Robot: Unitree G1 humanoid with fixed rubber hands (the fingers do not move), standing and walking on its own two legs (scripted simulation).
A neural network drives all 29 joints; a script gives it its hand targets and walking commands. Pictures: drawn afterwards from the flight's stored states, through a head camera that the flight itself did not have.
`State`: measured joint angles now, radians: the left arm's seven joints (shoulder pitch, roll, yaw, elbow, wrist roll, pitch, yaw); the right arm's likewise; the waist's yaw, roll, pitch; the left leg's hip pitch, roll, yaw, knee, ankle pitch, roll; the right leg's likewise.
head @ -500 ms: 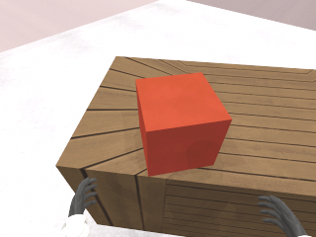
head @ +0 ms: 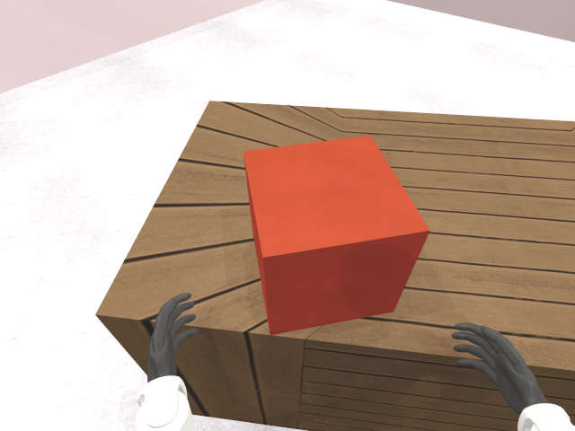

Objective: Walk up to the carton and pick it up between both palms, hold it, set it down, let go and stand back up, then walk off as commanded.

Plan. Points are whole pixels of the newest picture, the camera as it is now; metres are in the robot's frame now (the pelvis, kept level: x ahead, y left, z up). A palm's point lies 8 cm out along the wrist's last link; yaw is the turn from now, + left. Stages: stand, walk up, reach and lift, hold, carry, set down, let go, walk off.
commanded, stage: reach and lift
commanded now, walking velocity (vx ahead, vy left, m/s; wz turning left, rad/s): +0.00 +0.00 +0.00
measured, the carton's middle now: (320, 234) +0.45 -0.03 +0.01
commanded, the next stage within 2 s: none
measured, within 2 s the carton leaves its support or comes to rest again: neither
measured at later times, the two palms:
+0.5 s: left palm (173, 336) +0.26 +0.17 +0.03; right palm (510, 319) +0.28 -0.27 +0.03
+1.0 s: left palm (186, 267) +0.33 +0.16 +0.08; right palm (504, 236) +0.36 -0.27 +0.11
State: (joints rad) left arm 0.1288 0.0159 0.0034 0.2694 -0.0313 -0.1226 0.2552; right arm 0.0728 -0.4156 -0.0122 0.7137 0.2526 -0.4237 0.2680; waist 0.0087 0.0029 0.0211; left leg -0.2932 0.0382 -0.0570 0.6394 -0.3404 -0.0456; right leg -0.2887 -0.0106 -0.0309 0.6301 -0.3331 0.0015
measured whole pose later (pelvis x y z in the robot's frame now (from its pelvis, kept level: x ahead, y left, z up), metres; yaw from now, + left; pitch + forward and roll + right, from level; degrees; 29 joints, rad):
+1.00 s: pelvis +0.00 -0.01 +0.01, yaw +0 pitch +1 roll +0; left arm -0.33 0.08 0.00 0.29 -0.07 0.35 0.27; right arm -0.55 -0.51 0.04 0.77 0.31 0.01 0.24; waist 0.01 0.02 0.00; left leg -0.29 0.05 -0.06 0.57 -0.29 -0.06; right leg -0.29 0.00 -0.03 0.56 -0.29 -0.01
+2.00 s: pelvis +0.00 -0.01 +0.01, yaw +0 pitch +4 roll -1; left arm -0.80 0.19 0.04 0.73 -0.16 0.39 0.25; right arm -0.99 -0.54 0.15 1.06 0.34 0.18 0.20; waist 0.04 0.04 0.00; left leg -0.34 0.05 -0.06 0.55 -0.28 -0.06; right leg -0.33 0.00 -0.03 0.54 -0.27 -0.01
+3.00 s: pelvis +0.00 -0.01 +0.00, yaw -1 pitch +23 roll -1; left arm -0.80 0.09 0.04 1.10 -0.19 -0.24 0.18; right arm -0.98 -0.44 0.28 1.29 0.35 -0.32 0.17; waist 0.08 0.04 -0.18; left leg -0.72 0.06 -0.06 0.55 -0.23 -0.07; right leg -0.72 0.01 -0.03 0.54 -0.22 -0.01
